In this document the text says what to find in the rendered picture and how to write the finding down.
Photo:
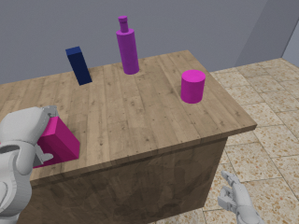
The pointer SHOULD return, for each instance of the left robot forearm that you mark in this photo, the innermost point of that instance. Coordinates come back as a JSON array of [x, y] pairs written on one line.
[[16, 165]]

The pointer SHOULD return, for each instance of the right robot forearm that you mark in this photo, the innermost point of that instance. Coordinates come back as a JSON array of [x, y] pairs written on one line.
[[246, 214]]

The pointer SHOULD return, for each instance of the sponge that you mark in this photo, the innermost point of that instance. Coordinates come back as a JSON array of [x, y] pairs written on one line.
[[58, 140]]

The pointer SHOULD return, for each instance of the table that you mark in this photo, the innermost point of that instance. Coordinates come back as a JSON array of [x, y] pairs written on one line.
[[144, 154]]

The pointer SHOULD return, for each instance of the left robot hand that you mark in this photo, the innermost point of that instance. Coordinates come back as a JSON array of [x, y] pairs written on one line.
[[27, 125]]

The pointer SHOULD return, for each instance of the right robot hand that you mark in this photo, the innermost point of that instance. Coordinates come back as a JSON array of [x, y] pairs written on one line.
[[238, 195]]

